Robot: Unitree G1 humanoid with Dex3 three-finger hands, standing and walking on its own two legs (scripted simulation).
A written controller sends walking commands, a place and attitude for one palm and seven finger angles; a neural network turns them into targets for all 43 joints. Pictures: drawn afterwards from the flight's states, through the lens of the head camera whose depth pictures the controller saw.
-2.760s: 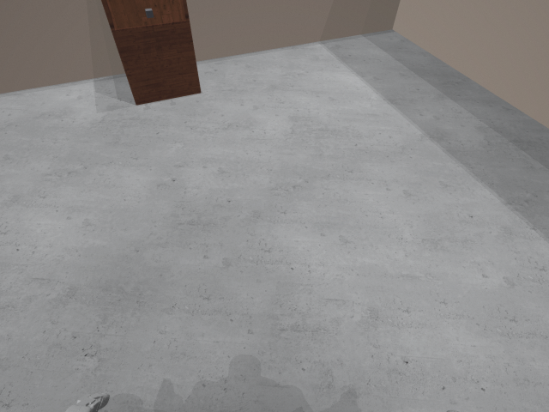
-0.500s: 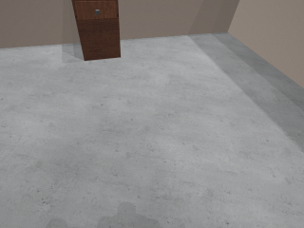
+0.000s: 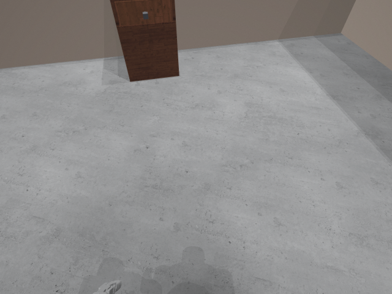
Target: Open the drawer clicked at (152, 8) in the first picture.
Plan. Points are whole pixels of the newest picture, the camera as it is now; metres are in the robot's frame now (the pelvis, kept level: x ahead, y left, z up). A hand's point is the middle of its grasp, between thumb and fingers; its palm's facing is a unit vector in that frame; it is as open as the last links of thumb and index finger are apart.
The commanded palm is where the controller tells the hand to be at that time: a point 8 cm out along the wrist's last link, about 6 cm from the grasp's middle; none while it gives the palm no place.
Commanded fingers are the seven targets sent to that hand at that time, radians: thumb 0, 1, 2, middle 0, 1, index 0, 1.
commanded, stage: walk to a spot facing it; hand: left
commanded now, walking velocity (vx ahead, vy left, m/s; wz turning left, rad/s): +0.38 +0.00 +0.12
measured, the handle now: (145, 14) +1.85 +0.42 -0.20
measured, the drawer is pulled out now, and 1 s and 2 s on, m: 0.00 0.00 0.00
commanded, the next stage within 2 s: none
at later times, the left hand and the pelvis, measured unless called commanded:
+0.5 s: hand out of the picture +0.12 +0.20 -0.17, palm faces +0.17 -0.98 -0.12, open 7.4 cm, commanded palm none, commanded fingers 0.00 0.90 0.90 -0.20 -0.30 -0.20 -0.30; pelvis +0.23 +0.05 +0.01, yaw +3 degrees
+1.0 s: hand (149, 150) +0.57 +0.18 -0.15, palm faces +0.03 -0.98 -0.20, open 7.4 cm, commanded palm none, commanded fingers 0.00 0.90 0.90 -0.20 -0.30 -0.20 -0.30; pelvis +0.45 +0.00 +0.00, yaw +3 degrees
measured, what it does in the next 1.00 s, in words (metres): walks ahead: left foot, then right foot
